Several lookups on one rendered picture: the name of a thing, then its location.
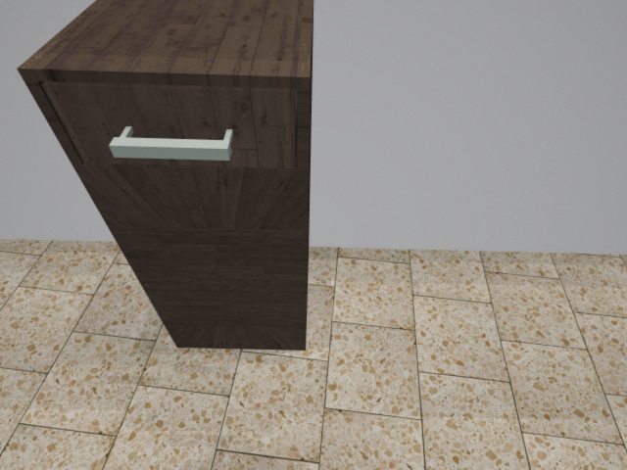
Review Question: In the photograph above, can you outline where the drawer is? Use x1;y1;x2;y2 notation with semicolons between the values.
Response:
42;81;298;168

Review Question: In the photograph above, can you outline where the handle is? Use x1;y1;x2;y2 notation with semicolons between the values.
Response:
109;126;233;161

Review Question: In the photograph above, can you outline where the cabinet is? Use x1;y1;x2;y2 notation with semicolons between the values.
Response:
17;0;314;351

